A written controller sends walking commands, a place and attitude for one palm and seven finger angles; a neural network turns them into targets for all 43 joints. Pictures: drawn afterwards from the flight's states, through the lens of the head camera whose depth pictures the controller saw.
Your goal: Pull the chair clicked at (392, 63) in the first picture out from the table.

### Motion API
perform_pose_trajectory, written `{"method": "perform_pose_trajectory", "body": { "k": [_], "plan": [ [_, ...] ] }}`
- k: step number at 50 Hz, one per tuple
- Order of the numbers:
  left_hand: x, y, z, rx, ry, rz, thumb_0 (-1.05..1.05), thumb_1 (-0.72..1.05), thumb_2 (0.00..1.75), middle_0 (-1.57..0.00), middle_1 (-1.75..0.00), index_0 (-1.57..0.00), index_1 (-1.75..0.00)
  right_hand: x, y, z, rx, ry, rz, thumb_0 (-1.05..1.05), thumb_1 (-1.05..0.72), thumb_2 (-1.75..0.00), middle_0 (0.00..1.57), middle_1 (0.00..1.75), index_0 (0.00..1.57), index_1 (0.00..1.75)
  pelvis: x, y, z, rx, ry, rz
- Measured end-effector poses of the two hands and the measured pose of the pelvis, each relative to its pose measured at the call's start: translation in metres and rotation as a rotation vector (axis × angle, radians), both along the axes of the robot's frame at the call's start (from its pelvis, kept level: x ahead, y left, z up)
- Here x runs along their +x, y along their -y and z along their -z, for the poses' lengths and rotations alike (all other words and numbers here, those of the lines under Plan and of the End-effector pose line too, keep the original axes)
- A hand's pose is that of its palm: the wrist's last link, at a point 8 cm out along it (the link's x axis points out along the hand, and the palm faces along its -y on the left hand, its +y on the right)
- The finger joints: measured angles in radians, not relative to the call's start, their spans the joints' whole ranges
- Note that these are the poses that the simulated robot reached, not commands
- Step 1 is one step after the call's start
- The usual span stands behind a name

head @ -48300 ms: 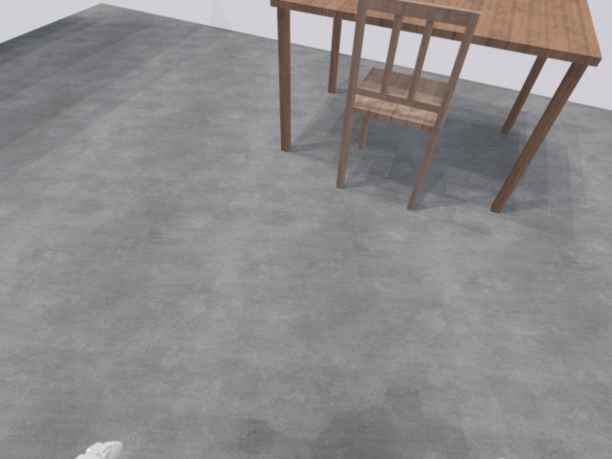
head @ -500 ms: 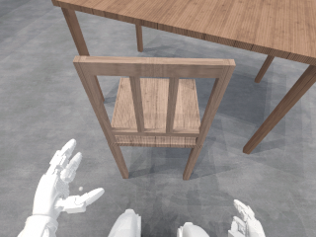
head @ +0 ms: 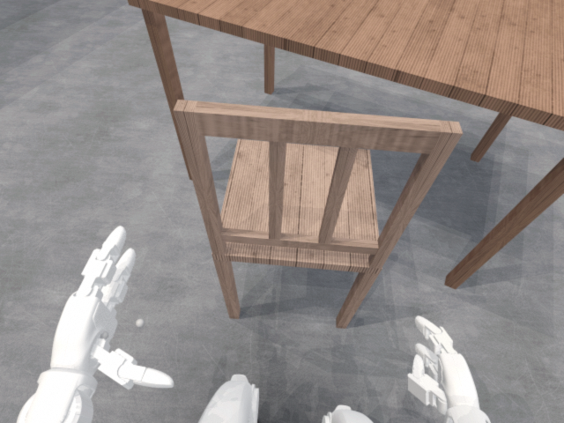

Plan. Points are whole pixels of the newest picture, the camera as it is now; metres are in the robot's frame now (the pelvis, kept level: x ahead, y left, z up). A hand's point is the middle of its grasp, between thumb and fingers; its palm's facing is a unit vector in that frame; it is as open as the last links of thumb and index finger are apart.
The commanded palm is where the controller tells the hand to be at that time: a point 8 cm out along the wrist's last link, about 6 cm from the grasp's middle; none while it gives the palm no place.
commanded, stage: raise the hand toward the chair's back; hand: left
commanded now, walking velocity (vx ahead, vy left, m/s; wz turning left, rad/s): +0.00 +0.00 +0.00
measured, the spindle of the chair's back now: (276, 195) +0.49 +0.05 -0.01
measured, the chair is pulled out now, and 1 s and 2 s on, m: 0.24 0.24 0.24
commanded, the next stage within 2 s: aim the fingers beside a spindle in 0.74 s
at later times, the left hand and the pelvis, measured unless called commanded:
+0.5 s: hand (135, 311) +0.24 +0.20 +0.05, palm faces +0.00 -1.00 -0.06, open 16.9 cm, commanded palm +0.22 +0.26 +0.05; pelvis +0.00 +0.00 +0.01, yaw -1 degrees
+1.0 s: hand (154, 305) +0.26 +0.19 +0.04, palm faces -0.01 -1.00 -0.06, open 16.9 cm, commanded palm +0.24 +0.25 +0.05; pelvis +0.01 -0.02 +0.00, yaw +0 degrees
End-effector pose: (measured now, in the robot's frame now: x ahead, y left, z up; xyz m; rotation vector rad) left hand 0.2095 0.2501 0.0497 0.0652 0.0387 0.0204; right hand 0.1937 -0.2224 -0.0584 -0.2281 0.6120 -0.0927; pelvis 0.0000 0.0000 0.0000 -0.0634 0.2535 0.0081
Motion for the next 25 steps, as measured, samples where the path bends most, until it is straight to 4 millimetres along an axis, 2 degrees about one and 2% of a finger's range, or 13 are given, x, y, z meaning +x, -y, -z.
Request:
{"method": "perform_pose_trajectory", "body": {
  "k": [4, 11, 14, 19, 25],
  "plan": [
    [0.0, 0.001, 0.009, -0.019, -0.066, 0.042, -0.01, -0.47, 0.31, -0.06, -0.08, -0.06, -0.09, -0.003, -0.006, -0.001, 0.003, -0.011, -0.006, 0.01, -0.9, -0.9, 0.2, 0.3, 0.21, 0.3, -0.001, -0.002, -0.002, -0.002, 0.006, 0.002],
    [0.004, -0.014, -0.013, 0.011, 0.039, -0.01, -0.01, -0.49, 0.3, -0.06, -0.08, -0.07, -0.08, -0.021, 0.0, 0.002, -0.018, -0.066, 0.007, 0.01, -0.9, -0.9, 0.2, 0.3, 0.21, 0.3, 0.0, -0.003, -0.005, -0.005, 0.013, -0.001],
    [0.01, -0.018, -0.013, 0.021, 0.034, -0.004, -0.01, -0.5, 0.3, -0.06, -0.08, -0.06, -0.08, -0.029, 0.005, 0.006, -0.023, -0.091, 0.018, 0.01, -0.9, -0.9, 0.2, 0.3, 0.21, 0.3, 0.0, -0.003, -0.005, -0.005, 0.013, -0.002],
    [0.014, -0.012, -0.001, -0.007, -0.051, 0.044, -0.01, -0.5, 0.3, -0.06, -0.08, -0.06, -0.08, -0.04, 0.014, 0.006, -0.027, -0.108, 0.059, 0.01, -0.9, -0.9, 0.2, 0.3, 0.21, 0.3, 0.0, -0.003, -0.008, -0.001, 0.013, 0.005],
    [0.012, -0.006, -0.008, -0.008, -0.012, 0.023, -0.01, -0.5, 0.3, -0.06, -0.08, -0.06, -0.08, -0.045, 0.023, 0.001, -0.041, -0.102, 0.077, 0.01, -0.9, -0.9, 0.2, 0.3, 0.2, 0.29, 0.002, -0.001, -0.01, 0.005, 0.013, 0.011]
  ]
}}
